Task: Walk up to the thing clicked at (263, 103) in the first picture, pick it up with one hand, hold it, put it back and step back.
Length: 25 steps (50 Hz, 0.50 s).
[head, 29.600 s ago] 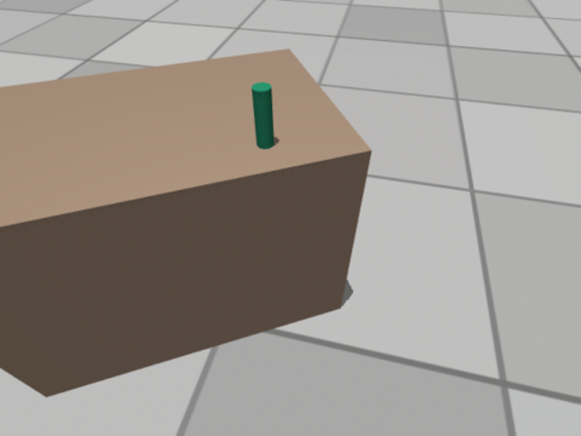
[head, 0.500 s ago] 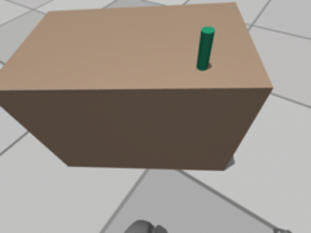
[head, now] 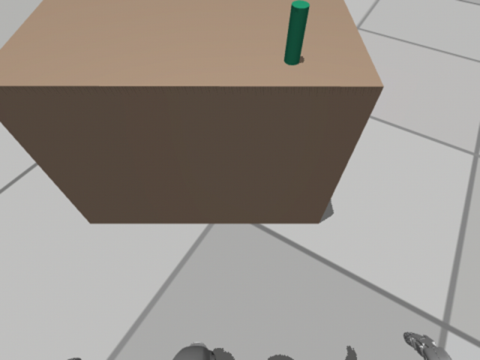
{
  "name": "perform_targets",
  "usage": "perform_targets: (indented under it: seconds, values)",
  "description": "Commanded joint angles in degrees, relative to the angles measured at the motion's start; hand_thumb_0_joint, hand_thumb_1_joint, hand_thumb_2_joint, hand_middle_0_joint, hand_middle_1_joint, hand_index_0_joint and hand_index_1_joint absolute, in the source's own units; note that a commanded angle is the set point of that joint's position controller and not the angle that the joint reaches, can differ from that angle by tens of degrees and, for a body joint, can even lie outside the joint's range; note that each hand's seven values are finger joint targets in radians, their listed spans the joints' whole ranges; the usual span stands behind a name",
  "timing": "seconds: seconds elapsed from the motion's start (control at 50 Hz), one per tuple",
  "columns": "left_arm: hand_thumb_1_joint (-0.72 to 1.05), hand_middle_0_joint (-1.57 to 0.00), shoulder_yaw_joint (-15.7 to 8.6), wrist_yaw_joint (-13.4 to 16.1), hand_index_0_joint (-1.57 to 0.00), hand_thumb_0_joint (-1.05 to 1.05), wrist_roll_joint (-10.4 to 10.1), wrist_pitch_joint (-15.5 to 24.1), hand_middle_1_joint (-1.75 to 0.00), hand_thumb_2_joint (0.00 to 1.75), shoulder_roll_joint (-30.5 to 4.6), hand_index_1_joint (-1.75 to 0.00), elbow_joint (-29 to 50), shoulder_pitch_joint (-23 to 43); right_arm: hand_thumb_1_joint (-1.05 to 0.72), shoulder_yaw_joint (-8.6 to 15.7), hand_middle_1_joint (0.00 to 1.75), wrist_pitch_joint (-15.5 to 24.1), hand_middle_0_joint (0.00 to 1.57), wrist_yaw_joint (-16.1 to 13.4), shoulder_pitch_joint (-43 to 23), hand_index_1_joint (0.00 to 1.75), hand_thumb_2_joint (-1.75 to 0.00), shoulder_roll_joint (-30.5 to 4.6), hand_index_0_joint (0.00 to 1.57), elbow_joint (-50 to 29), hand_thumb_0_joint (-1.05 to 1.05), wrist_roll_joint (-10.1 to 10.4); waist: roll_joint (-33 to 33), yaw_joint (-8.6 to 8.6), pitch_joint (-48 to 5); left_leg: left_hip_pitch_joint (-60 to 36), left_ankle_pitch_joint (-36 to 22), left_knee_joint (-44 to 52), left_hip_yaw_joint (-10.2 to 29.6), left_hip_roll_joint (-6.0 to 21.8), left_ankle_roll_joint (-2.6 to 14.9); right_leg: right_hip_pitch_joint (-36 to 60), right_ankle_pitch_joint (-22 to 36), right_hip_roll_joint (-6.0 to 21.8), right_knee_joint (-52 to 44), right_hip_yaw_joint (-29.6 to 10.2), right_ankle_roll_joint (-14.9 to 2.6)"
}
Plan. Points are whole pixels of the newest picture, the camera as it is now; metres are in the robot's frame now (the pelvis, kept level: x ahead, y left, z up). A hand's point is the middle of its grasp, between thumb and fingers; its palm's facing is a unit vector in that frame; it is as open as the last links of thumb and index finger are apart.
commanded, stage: step back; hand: right
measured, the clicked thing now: (295, 34) +0.86 -0.10 +0.07
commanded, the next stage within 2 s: stand in 1.56 s
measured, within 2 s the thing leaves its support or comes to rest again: neither
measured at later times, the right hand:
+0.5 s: hand out of the picture -0.06 -0.25 -0.14, palm faces -0.13 +0.91 -0.40, open 7.4 cm
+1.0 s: hand out of the picture -0.17 -0.27 -0.14, palm faces -0.08 +0.93 -0.36, open 7.4 cm
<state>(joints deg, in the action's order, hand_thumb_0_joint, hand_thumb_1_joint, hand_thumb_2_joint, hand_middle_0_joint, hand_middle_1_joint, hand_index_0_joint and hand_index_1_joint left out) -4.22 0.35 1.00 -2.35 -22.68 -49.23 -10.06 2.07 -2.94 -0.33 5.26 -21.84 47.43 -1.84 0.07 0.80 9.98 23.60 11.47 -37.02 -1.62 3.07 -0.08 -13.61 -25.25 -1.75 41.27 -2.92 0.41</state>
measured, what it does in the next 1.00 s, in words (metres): walks backwards: right foot, then left foot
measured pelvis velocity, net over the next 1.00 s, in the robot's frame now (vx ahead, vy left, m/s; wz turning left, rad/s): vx -0.24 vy -0.01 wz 0.05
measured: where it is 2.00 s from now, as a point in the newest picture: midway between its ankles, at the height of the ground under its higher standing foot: outside the picture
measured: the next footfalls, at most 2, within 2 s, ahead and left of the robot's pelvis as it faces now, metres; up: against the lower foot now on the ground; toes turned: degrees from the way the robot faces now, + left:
right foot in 0.02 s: +0.00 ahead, -0.12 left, +0.00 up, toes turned +2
left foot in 0.36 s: -0.15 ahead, +0.12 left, +0.00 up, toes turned +5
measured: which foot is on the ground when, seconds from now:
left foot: down 0.00-0.04, up 0.06-0.34, down 0.36-1.00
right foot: up 0.00-0.00, down 0.02-0.38, up 0.40-0.64, down 0.66-1.00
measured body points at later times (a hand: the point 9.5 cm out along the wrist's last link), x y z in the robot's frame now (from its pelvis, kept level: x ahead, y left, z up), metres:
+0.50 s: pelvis -0.17 +0.00 +0.00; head -0.12 +0.02 +0.45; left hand -0.07 +0.33 -0.11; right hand -0.05 -0.30 -0.11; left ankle -0.15 +0.12 -0.72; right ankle -0.14 -0.13 -0.66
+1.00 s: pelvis -0.24 -0.01 +0.01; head -0.23 -0.01 +0.46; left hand -0.19 +0.31 -0.11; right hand -0.16 -0.31 -0.12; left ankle -0.20 +0.12 -0.72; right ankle -0.24 -0.13 -0.72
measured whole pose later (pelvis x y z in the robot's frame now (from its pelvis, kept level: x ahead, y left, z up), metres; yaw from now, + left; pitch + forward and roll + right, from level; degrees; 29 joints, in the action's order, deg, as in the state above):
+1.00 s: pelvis -0.24 -0.01 +0.01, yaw +3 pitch -3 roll +1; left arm -3.0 -1.1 1.4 -0.3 -21.5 -57.3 -11.7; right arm 2.5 0.1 0.7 12.6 -20.6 58.4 -2.0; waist 1.0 1.2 3.6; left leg 14.9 13.9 -31.6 1.7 -1.7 0.5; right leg -12.4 -24.0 1.2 36.2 -1.3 -1.2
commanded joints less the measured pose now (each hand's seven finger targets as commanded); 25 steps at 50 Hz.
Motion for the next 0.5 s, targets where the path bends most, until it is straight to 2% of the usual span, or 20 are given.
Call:
perform_targets:
  seconds: [0.0,0.02,0.04,0.06,0.08,0.1,0.16,0.2,0.22,0.24,0.26,0.28,0.32,0.34,0.36,0.38,0.4,0.42,0.44,0.48]
  values:
    - [0.90,-0.20,-4.38,0.68,-0.20,0.00,1.79,2.09,-0.30,0.90,-13.98,-0.30,1.57,-6.66,-0.90,3.31,0.30,0.08,0.20,-0.40,0.87,0.30,-0.90,-11.68,0.20,-3.57,0.00,1.29,0.25,0.23,-12.82,3.30,4.24,-1.47,9.26,2.15,3.65,8.16,6.54,8.60,-19.82,-12.22,-4.80]
    - [0.90,-0.20,-5.75,0.47,-0.20,0.00,1.25,1.62,-0.30,0.90,-20.40,-0.30,2.82,-4.17,-0.90,3.33,0.30,0.13,0.20,-1.21,-2.85,0.30,-0.90,-10.44,0.20,-4.47,0.00,1.62,15.34,3.66,-9.31,5.77,21.65,-15.83,5.45,-7.81,0.36,-4.33,8.56,22.44,-25.33,-27.16,-13.89]
    - [0.90,-0.20,-5.64,0.64,-0.20,0.00,1.75,1.97,-0.30,0.90,-21.34,-0.30,4.80,-1.08,-0.90,4.23,0.30,-0.14,0.20,-1.66,-2.82,0.30,-0.90,-12.40,0.20,-3.99,0.00,1.32,13.48,3.09,-5.64,3.84,24.27,-26.74,12.11,-6.55,-0.60,-12.54,10.84,27.12,-26.62,-31.92,-18.33]
    - [0.90,-0.20,-4.73,0.85,-0.20,0.00,1.13,2.23,-0.30,0.90,-17.99,-0.30,5.99,1.66,-0.90,4.30,0.30,-0.09,0.20,-1.61,-0.54,0.30,-0.90,-13.51,0.20,-2.79,0.00,1.69,6.95,0.87,-5.88,3.16,20.59,-31.03,14.70,-7.78,-0.51,-11.36,17.84,23.11,-22.78,-23.64,-16.24]
    - [0.90,-0.20,-3.88,1.14,-0.20,0.00,1.13,2.11,-0.30,0.90,-15.51,-0.30,6.48,6.26,-0.90,4.11,0.30,0.10,0.20,-1.62,2.41,0.30,-0.90,-12.66,0.20,-1.52,0.00,1.93,4.23,-1.99,-6.60,3.90,18.02,-32.46,14.26,-9.42,-0.18,-9.08,25.06,18.44,-18.91,-14.80,-13.39]
    - [0.90,-0.20,-3.95,1.30,-0.20,0.00,1.40,2.05,-0.30,0.90,-13.87,-0.30,6.77,7.27,-0.90,3.88,0.30,0.40,0.20,-1.62,3.85,0.30,-0.90,-12.25,0.20,-0.83,0.00,2.17,5.34,-2.58,-7.72,3.59,16.12,-31.89,12.49,-9.69,-0.44,-6.49,27.69,15.97,-16.77,-10.42,-11.80]
    - [0.90,-0.20,-3.67,1.62,-0.20,0.00,1.55,1.90,-0.30,0.90,-13.09,-0.30,6.82,1.95,-0.90,3.07,0.30,0.94,0.20,-1.87,3.03,0.30,-0.90,-11.05,0.20,-1.47,0.00,1.19,7.55,0.95,-9.46,4.89,17.97,-28.29,9.40,-8.54,-1.40,1.36,35.25,15.12,-13.61,-8.17,-12.01]
    - [0.90,-0.20,-3.82,2.15,-0.20,0.00,1.65,1.45,-0.30,0.90,-13.13,-0.30,6.77,-0.03,-0.90,2.93,0.30,1.14,0.20,-1.84,1.96,0.30,-0.90,-10.28,0.20,-2.55,0.00,0.87,9.34,2.36,-10.41,5.95,19.99,-19.87,7.98,-6.41,-1.58,7.28,38.35,16.73,-12.08,-9.50,-12.84]
    - [0.90,-0.20,-3.92,2.31,-0.20,0.00,1.62,1.28,-0.30,0.90,-13.77,-0.30,7.03,-0.08,-0.90,3.06,0.30,1.09,0.20,-1.76,1.87,0.30,-0.90,-10.39,0.20,-2.69,0.00,0.70,10.05,2.65,-10.70,4.61,20.20,-16.05,7.07,-5.58,-1.46,8.14,39.26,17.61,-11.50,-10.02,-12.86]
    - [0.90,-0.20,-3.80,2.35,-0.20,0.00,1.40,1.08,-0.30,0.90,-13.24,-0.30,6.94,-1.34,-0.90,3.01,0.30,1.28,0.20,-1.62,1.88,0.30,-0.90,-10.10,0.20,-2.60,0.00,0.61,10.22,3.18,-11.61,3.99,19.97,-10.95,5.85,-5.69,-1.28,10.20,40.62,17.33,-10.35,-10.26,-12.64]
    - [0.90,-0.20,-3.75,2.36,-0.20,0.00,1.18,0.85,-0.30,0.90,-13.84,-0.30,7.25,-0.24,-0.90,3.26,0.30,1.26,0.20,-1.50,3.41,0.30,-0.90,-10.36,0.20,-2.03,0.00,0.48,11.41,2.30,-12.53,1.02,19.03,-7.21,4.62,-4.97,-0.92,8.95,40.06,17.67,-9.95,-10.61,-12.11]
    - [0.90,-0.20,-3.64,2.21,-0.20,0.00,0.92,0.56,-0.30,0.90,-14.07,-0.30,7.61,1.11,-0.90,3.55,0.30,1.24,0.20,-1.35,5.46,0.30,-0.90,-10.67,0.20,-1.20,0.00,0.38,11.52,1.52,-13.46,-2.15,17.02,-3.33,2.94,-5.16,-0.67,7.46,37.86,17.21,-9.42,-10.17,-11.60]
    - [0.90,-0.20,-3.04,1.78,-0.20,0.00,0.27,-0.11,-0.30,0.90,-14.05,-0.30,8.13,3.59,-0.90,4.11,0.30,1.35,0.20,-1.14,10.03,0.30,-0.90,-10.91,0.20,1.08,0.00,0.39,9.24,-1.00,-14.94,-11.19,5.27,10.86,-0.07,-5.66,0.37,2.48,32.23,15.18,-5.36,-8.14,-8.63]
    - [0.90,-0.20,-2.22,1.57,-0.20,0.00,0.05,-0.24,-0.30,0.90,-12.34,-0.30,8.16,2.59,-0.90,4.59,0.30,1.37,0.20,-1.25,10.06,0.30,-0.90,-12.50,0.20,1.23,0.00,-0.01,5.22,-1.26,-15.02,-13.82,1.32,14.14,6.12,-1.57,2.16,-2.05,25.16,12.56,-2.38,-6.98,-5.74]
    - [0.90,-0.20,-1.43,1.40,-0.20,0.00,-0.25,-0.12,-0.30,0.90,-9.92,-0.30,8.83,2.75,-0.90,5.65,0.30,1.34,0.20,-1.00,8.15,0.30,-0.90,-18.31,0.20,0.30,0.00,-0.55,-8.28,-1.42,-15.00,-16.44,-6.54,15.93,23.92,11.71,8.66,-13.64,8.52,3.65,7.44,-1.37,-2.25]
    - [0.90,-0.20,-2.66,2.20,-0.20,0.00,-0.30,-0.21,-0.30,0.90,-11.74,-0.30,8.80,6.81,-0.90,6.27,0.30,1.18,0.20,-0.45,4.91,0.30,-0.90,-22.82,0.20,-0.97,0.00,-0.08,-14.41,-3.54,-13.37,-5.21,-9.60,19.75,31.94,20.52,17.32,-10.51,-12.54,-1.52,20.50,-0.16,-0.96]
    - [0.90,-0.20,-3.07,2.38,-0.20,0.00,0.38,-0.51,-0.30,0.90,-12.67,-0.30,7.64,6.76,-0.90,6.09,0.30,1.57,0.20,-0.59,2.85,0.30,-0.90,-20.98,0.20,-1.20,0.00,-0.68,-9.31,-2.66,-10.83,-1.56,-10.30,18.67,29.62,19.82,17.61,-9.36,-12.23,-2.00,28.14,-6.49,-1.22]
    - [0.90,-0.20,-2.90,2.21,-0.20,0.00,-0.19,-0.67,-0.30,0.90,-11.81,-0.30,6.54,4.62,-0.90,4.93,0.30,1.75,0.20,-0.94,0.05,0.30,-0.90,-17.62,0.20,-1.62,0.00,-0.65,-4.77,-0.42,-10.59,-4.57,-15.43,16.35,22.51,15.99,15.60,-11.58,-9.22,-3.00,31.10,-8.61,-1.87]
    - [0.90,-0.20,-2.83,1.93,-0.20,0.00,-0.67,-0.59,-0.30,0.90,-11.02,-0.30,4.90,2.12,-0.90,4.04,0.30,1.97,0.20,-1.19,-1.04,0.30,-0.90,-15.70,0.20,-1.65,0.00,-0.78,-4.14,1.28,-10.36,-6.00,-16.70,14.36,18.57,13.22,13.79,-12.30,-6.80,-2.94,32.49,-8.08,-1.72]
    - [0.90,-0.20,-3.16,1.04,-0.20,0.00,-0.32,0.00,-0.30,0.90,-11.27,-0.30,3.41,-1.31,-0.90,4.00,0.30,2.52,0.20,-1.31,-1.70,0.30,-0.90,-14.64,0.20,-1.31,0.00,-0.63,-6.40,2.22,-9.44,-7.14,-7.96,13.81,14.76,11.00,12.43,-11.51,-3.33,-1.59,26.40,-5.71,-1.14]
